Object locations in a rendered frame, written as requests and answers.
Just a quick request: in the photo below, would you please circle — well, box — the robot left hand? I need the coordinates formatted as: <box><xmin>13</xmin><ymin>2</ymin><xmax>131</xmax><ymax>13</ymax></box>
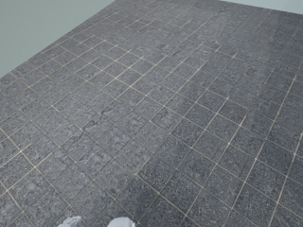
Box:
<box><xmin>58</xmin><ymin>216</ymin><xmax>81</xmax><ymax>227</ymax></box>

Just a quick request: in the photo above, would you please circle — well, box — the robot left thigh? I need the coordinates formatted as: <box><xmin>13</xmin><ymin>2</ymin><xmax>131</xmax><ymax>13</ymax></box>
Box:
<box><xmin>107</xmin><ymin>217</ymin><xmax>135</xmax><ymax>227</ymax></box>

